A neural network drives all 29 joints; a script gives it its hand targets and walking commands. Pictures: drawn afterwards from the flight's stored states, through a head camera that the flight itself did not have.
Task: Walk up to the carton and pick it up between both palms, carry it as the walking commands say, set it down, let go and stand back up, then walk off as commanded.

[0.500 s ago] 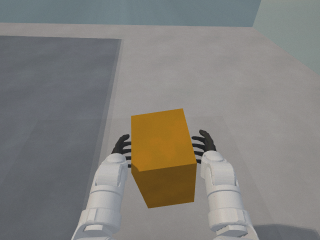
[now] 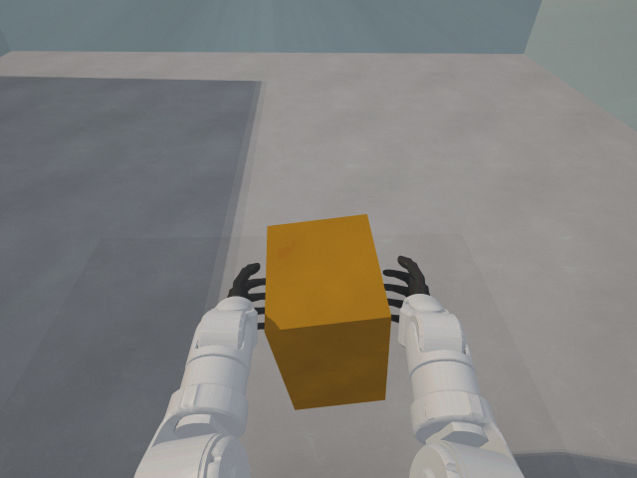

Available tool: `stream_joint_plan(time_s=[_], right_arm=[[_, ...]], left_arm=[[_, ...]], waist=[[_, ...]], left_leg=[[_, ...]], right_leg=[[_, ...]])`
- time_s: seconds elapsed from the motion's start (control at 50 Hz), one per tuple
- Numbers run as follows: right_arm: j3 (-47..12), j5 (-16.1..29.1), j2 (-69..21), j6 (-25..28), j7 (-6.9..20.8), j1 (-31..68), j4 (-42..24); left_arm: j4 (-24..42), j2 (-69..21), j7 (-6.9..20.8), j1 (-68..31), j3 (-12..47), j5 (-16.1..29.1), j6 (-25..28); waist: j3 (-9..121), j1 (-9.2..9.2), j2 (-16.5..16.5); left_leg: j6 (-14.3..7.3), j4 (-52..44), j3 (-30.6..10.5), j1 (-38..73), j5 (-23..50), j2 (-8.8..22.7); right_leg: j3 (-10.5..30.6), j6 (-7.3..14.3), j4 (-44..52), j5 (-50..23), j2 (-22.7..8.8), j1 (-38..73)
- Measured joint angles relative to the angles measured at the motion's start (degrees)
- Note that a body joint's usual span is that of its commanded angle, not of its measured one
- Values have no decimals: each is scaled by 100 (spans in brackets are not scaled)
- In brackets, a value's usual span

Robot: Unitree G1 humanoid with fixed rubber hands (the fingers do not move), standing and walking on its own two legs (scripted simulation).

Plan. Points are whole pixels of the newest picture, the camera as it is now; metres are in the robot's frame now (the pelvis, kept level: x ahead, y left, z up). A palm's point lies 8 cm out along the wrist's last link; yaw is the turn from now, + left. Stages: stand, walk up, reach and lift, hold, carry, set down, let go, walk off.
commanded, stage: hold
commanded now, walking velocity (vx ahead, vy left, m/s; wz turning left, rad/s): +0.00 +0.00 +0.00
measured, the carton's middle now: (329, 317) +0.37 -0.02 -0.02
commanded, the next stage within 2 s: set down in 0.18 s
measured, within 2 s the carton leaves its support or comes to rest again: neither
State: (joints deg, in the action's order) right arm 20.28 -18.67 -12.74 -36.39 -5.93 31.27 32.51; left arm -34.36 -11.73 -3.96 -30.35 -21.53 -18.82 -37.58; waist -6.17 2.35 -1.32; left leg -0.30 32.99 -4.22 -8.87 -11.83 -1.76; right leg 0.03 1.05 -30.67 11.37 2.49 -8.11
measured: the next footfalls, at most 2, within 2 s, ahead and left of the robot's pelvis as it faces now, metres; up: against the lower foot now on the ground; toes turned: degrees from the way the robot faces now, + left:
none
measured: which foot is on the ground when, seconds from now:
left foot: down 0.00-1.00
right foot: down 0.00-1.00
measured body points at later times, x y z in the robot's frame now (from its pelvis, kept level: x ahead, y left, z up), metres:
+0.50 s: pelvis +0.04 +0.00 +0.00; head +0.01 +0.00 +0.45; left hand +0.36 +0.12 +0.01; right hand +0.36 -0.12 +0.02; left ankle +0.09 +0.11 -0.73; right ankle +0.09 -0.11 -0.73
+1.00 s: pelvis +0.02 +0.01 -0.03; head +0.12 +0.01 +0.41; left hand +0.37 +0.12 -0.08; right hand +0.37 -0.12 -0.07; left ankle +0.09 +0.11 -0.73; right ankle +0.09 -0.11 -0.73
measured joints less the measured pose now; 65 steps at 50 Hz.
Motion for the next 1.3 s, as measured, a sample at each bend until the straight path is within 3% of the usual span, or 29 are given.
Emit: stream_joint_plan(time_s=[0.14, 0.2, 0.26, 0.4, 0.56, 0.74, 0.94, 1.06, 1.2, 1.3], right_arm=[[149, -64, -15, 209, 19, 54, 251], [127, -39, 30, 128, -8, -13, 325], [133, -75, -123, 106, -81, -165, 49], [286, -225, -123, 181, 51, -114, 293], [-289, 87, 17, 722, 32, -502, 142], [-102, -86, -30, 1347, 42, -382, 502], [106, -2, -28, 2226, 87, -373, 539], [232, 175, -58, 2738, 104, -286, 445], [54, 396, 44, 2941, -52, 7, 620], [86, 387, 145, 3003, -93, 337, 861]], left_arm=[[-214, 98, -54, -138, 27, 40, 90], [-526, 144, -24, -264, 13, -33, 100], [-326, 120, 48, -109, 87, -113, 142], [-139, -156, 72, 250, -195, -428, 279], [160, -16, -28, 571, 345, -180, 641], [-144, 27, -128, 675, 252, -17, 1353], [-353, -28, -246, 530, 153, 20, 2255], [-307, -27, -281, 353, 140, 111, 2691], [-359, 214, -364, 148, 311, 551, 2850], [-548, 335, -463, -126, 347, 631, 2892]], waist=[[209, -11, -26], [283, -113, -27], [361, -124, 24], [288, -102, 43], [250, -187, 105], [446, -48, -2], [416, -84, 97], [406, -227, 184], [420, -234, 154], [399, -186, 39]], left_leg=[[9, -2, -63, -35, -18, -87], [-12, -45, -55, 18, -36, -96], [-50, -42, -65, -7, -73, -93], [-59, 38, 57, -19, -245, -68], [-66, 9, 84, -505, -226, -88], [-102, 295, 32, -1277, -304, -164], [-120, 1031, 204, -2547, -464, -162], [-101, 1727, 249, -3476, -640, -143], [-69, 2491, 202, -4243, -885, -173], [-72, 2935, 184, -4656, -1044, -220]], right_leg=[[42, -14, -74, 42, -22, -46], [74, -23, -25, -2, -20, 3], [65, 19, -41, 19, -10, -29], [191, 23, -183, 197, 23, -107], [223, 9, -197, 198, 4, -613], [160, -35, -446, 296, -57, -1341], [292, -85, -1223, 426, -18, -2672], [299, -80, -1907, 581, 35, -3607], [212, -65, -2649, 837, 40, -4346], [173, -78, -3096, 1016, 19, -4745]])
